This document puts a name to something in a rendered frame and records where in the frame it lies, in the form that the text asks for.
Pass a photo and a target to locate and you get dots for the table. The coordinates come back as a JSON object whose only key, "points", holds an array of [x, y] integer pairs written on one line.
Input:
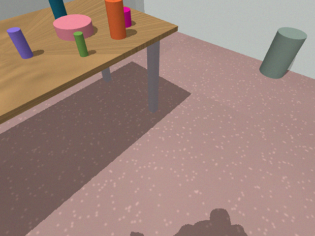
{"points": [[56, 64]]}

